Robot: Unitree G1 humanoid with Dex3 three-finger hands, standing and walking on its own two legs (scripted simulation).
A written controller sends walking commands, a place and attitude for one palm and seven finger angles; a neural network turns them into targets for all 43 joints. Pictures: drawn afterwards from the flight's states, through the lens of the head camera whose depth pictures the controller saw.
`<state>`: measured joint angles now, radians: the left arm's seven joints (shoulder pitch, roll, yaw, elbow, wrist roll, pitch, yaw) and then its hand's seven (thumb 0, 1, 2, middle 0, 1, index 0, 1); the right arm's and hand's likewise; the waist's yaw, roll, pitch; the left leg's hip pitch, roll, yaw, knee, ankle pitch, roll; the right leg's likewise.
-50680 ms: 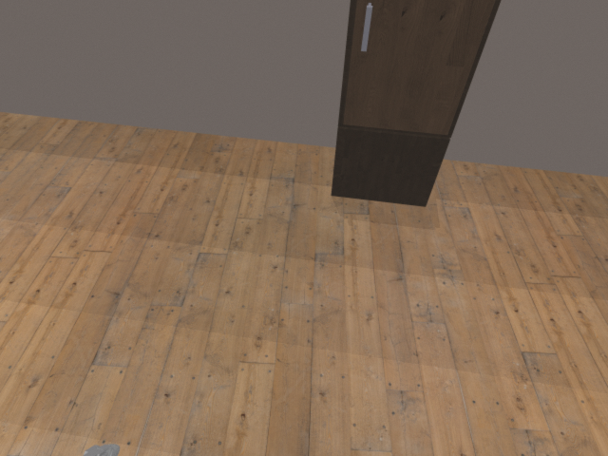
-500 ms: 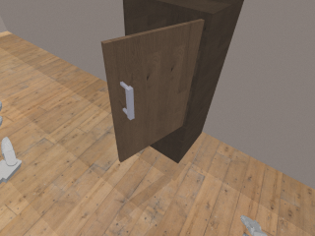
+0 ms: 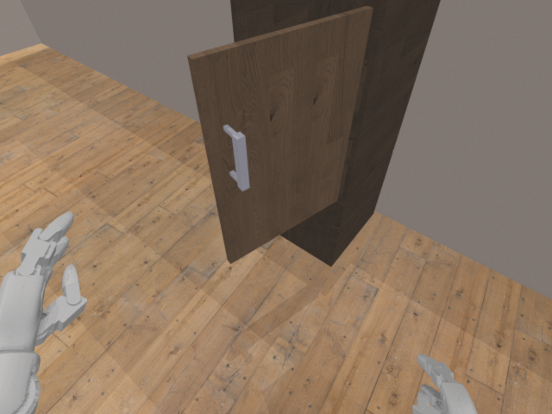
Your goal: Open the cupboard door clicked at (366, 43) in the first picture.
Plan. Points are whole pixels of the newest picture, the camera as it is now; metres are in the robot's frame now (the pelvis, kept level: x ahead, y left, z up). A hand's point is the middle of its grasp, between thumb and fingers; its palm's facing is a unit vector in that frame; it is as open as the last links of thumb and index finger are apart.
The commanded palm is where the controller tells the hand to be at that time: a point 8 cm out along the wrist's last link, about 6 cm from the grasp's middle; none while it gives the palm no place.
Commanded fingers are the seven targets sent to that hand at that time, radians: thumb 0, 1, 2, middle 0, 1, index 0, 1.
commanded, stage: let the arm hang, fingers relaxed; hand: left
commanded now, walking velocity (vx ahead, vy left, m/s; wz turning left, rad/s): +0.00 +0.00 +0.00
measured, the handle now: (236, 158) +0.58 +0.13 +0.04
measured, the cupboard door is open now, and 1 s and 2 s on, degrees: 75 75 75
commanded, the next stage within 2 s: look to check the result in 1.04 s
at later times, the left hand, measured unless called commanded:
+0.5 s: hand out of the picture -0.11 +0.20 -0.17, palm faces +0.05 -0.98 -0.20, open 7.3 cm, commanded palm none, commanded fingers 0.00 0.90 0.90 -0.20 -0.30 -0.20 -0.30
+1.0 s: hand out of the picture +0.03 +0.20 -0.16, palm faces +0.02 -0.98 -0.20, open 7.4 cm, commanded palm none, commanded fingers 0.00 0.90 0.90 -0.20 -0.30 -0.20 -0.30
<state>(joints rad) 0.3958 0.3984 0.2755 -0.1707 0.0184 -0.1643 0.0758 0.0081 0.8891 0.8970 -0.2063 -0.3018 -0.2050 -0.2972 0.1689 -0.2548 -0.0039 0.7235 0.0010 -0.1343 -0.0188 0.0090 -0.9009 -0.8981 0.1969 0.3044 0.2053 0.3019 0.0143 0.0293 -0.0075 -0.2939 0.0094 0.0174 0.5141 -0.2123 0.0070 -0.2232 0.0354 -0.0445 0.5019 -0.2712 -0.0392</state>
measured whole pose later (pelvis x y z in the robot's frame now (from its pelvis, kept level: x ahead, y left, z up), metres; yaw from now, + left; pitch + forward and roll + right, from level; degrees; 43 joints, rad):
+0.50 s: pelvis -0.03 +0.02 +0.01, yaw +2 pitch -2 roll -1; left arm 0.38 0.21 0.02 1.19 0.02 0.02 0.00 0.01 0.92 0.90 -0.20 -0.30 -0.20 -0.30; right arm 0.30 -0.18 0.00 1.13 -0.02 0.03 -0.02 0.00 -0.90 -0.90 0.20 0.30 0.20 0.30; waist 0.01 -0.01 0.07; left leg -0.27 -0.02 -0.01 0.43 -0.13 0.03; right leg -0.19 0.01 -0.07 0.41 -0.20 -0.02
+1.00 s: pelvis -0.01 +0.02 +0.01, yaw +1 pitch -1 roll +0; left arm 0.20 0.18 0.01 1.12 0.02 -0.02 0.02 0.00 0.90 0.90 -0.20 -0.30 -0.20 -0.30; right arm 0.21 -0.18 0.00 1.14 -0.02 -0.01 -0.02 0.00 -0.91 -0.90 0.20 0.30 0.20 0.30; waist -0.01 0.00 0.02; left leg -0.22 -0.03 0.02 0.38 -0.14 0.03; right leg -0.16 0.00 -0.04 0.41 -0.22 -0.01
